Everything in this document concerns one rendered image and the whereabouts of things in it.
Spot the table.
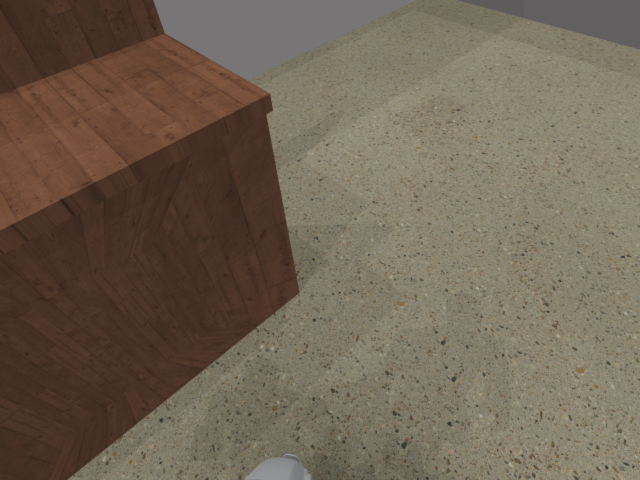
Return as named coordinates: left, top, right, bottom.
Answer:
left=0, top=0, right=299, bottom=480

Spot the robot left shin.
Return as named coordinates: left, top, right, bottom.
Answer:
left=282, top=454, right=301, bottom=464

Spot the left robot thigh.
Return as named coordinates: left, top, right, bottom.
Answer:
left=245, top=457, right=312, bottom=480

